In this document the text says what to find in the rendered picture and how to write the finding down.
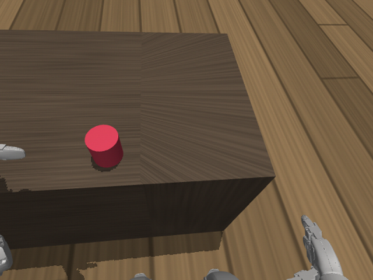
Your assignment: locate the left robot hand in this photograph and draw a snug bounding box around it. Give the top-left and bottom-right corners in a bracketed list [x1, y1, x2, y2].
[0, 144, 26, 160]

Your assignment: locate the right robot hand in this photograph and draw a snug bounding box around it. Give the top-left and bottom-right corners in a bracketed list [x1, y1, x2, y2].
[287, 215, 343, 280]

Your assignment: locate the can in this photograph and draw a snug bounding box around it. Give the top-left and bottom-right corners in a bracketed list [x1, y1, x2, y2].
[85, 125, 123, 167]

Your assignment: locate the left robot arm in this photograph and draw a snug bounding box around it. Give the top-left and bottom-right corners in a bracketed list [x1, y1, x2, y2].
[0, 235, 13, 276]

